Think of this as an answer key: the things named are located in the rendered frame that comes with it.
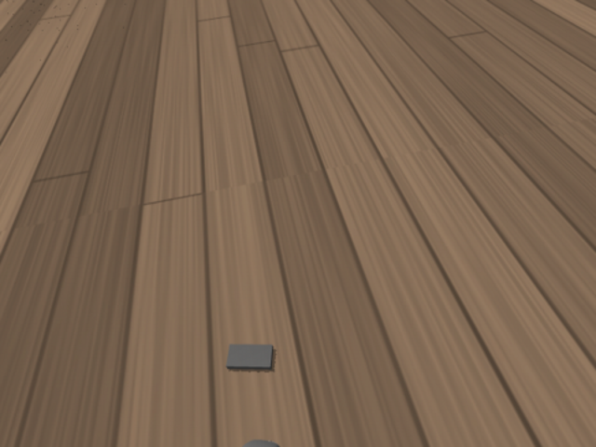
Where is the small box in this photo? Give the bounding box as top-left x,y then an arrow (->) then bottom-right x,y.
226,345 -> 273,370

